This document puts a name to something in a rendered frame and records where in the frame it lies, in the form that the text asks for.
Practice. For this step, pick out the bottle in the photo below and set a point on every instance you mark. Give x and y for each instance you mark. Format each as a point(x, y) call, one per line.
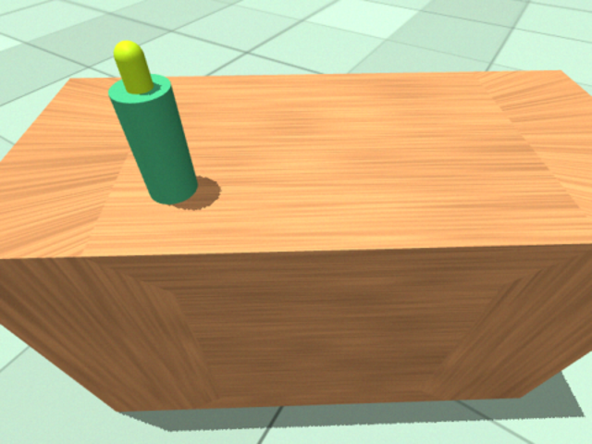
point(147, 111)

